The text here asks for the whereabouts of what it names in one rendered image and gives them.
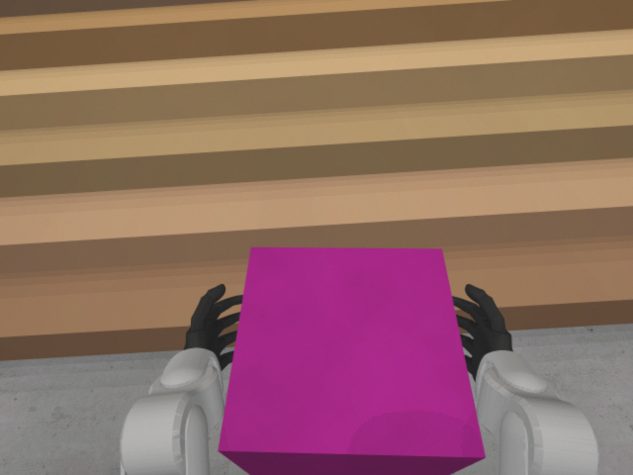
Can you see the robot right hand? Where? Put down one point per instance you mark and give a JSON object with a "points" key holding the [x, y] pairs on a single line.
{"points": [[488, 330]]}

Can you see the robot left forearm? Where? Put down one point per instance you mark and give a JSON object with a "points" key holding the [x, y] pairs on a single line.
{"points": [[166, 432]]}

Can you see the robot right forearm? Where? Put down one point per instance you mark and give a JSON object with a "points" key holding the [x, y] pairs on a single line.
{"points": [[537, 433]]}

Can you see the carton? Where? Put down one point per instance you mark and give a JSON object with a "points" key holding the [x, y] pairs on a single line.
{"points": [[349, 361]]}

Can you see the robot left hand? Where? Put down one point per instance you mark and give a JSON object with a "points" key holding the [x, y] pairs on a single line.
{"points": [[205, 328]]}

